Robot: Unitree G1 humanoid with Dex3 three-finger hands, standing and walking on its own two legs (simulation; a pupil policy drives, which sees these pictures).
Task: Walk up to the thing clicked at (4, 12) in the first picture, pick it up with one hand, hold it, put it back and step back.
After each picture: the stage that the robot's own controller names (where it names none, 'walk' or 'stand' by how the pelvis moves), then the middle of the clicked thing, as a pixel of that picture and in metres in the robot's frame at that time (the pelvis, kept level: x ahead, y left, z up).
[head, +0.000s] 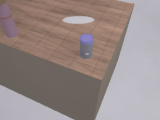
stand; (5, 16) +0.78 +0.45 +0.02
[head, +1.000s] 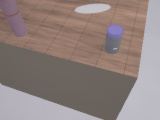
walk; (11, 12) +0.68 +0.35 +0.07
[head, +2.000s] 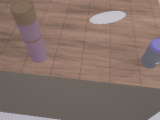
stand; (32, 36) +0.50 +0.21 +0.06
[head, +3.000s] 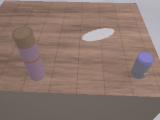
stand; (31, 56) +0.47 +0.23 +0.02
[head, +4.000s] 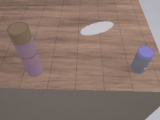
stand; (28, 53) +0.47 +0.23 +0.02
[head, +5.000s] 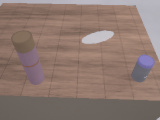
stand; (30, 60) +0.46 +0.23 +0.02
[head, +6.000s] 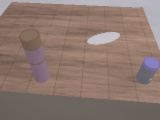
stand; (36, 58) +0.47 +0.21 +0.02
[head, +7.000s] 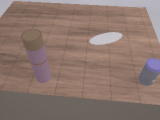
stand; (38, 58) +0.47 +0.20 +0.02
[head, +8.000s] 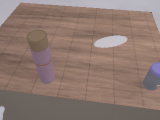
rise first; (42, 59) +0.47 +0.19 +0.02
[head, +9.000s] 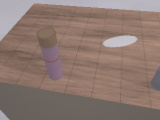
go down; (51, 56) +0.49 +0.18 +0.02
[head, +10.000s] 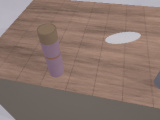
go down; (52, 53) +0.49 +0.17 +0.03
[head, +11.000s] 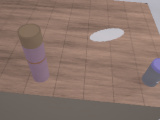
go down; (36, 57) +0.45 +0.17 +0.04
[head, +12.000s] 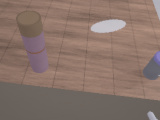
close in; (35, 46) +0.47 +0.16 +0.05
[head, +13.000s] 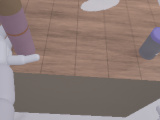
close; (16, 27) +0.49 +0.19 +0.09
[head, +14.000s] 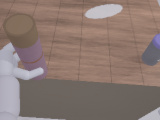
lift; (31, 53) +0.40 +0.15 +0.09
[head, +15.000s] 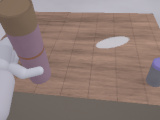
lift; (30, 49) +0.32 +0.15 +0.24
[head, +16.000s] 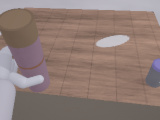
hold; (30, 58) +0.31 +0.15 +0.21
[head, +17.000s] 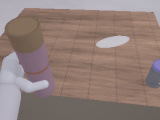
hold; (36, 64) +0.31 +0.14 +0.19
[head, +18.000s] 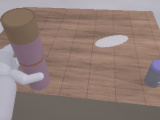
crouch; (31, 56) +0.33 +0.15 +0.20
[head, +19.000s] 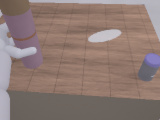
crouch; (23, 33) +0.41 +0.17 +0.21
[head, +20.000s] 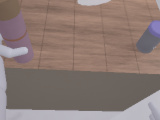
lower; (14, 31) +0.47 +0.18 +0.10
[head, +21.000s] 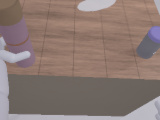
lower; (16, 36) +0.46 +0.17 +0.10
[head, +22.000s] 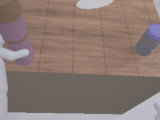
lower; (15, 34) +0.46 +0.17 +0.10
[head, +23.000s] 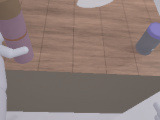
lower; (14, 31) +0.47 +0.17 +0.10
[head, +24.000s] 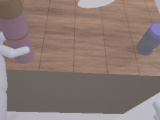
loosen; (16, 31) +0.47 +0.17 +0.10
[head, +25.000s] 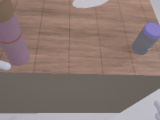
withdraw; (8, 34) +0.46 +0.18 +0.10
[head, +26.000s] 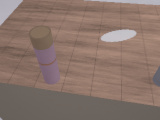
sink last; (47, 58) +0.44 +0.17 +0.06
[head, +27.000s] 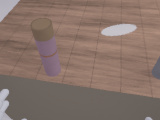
stand; (48, 50) +0.47 +0.17 +0.06
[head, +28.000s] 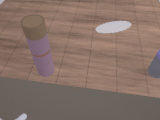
stand; (40, 49) +0.45 +0.18 +0.07
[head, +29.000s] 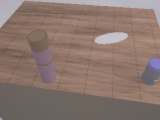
walk; (43, 59) +0.47 +0.19 +0.02
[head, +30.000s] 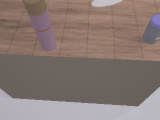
walk; (42, 25) +0.55 +0.18 +0.04
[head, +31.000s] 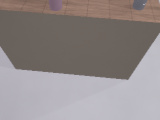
walk; out of the picture +0.83 +0.16 +0.05
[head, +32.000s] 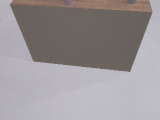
stand; out of the picture +1.11 +0.19 +0.04
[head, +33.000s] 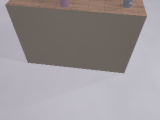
stand; out of the picture +1.10 +0.16 +0.02
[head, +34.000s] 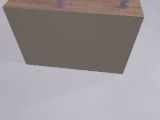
stand; out of the picture +1.10 +0.17 +0.02
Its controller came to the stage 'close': yes
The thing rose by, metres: 0.19
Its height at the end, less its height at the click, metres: +0.00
